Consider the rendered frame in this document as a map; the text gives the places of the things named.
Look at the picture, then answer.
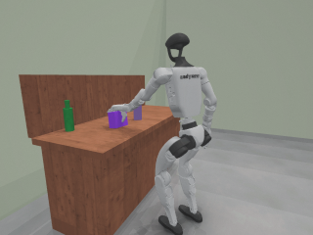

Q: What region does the robot right foot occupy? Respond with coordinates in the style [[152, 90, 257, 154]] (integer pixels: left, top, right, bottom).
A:
[[178, 205, 202, 223]]

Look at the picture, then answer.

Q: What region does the robot right forearm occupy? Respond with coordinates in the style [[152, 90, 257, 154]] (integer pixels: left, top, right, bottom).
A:
[[202, 103, 217, 130]]

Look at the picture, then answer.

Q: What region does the table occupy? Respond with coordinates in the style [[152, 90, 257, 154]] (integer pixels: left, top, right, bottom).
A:
[[19, 74, 181, 235]]

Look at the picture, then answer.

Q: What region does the robot left forearm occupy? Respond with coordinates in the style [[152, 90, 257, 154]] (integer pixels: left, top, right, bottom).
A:
[[122, 89, 145, 113]]

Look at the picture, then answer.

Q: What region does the right robot upper arm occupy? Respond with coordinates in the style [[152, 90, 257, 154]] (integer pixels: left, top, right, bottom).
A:
[[196, 67, 217, 107]]

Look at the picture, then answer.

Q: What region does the left robot upper arm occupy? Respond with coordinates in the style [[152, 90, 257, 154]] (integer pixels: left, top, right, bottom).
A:
[[141, 67, 173, 102]]

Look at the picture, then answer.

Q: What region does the robot right shin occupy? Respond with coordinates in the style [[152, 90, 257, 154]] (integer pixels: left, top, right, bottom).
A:
[[178, 165, 198, 213]]

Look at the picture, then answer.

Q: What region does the robot left hand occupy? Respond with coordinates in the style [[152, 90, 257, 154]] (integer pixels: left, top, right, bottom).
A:
[[107, 104, 127, 122]]

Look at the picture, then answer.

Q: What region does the robot right hand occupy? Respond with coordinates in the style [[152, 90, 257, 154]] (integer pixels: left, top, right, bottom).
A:
[[203, 129, 211, 149]]

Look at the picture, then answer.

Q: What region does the sponge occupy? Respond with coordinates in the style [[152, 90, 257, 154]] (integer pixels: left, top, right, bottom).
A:
[[108, 111, 128, 128]]

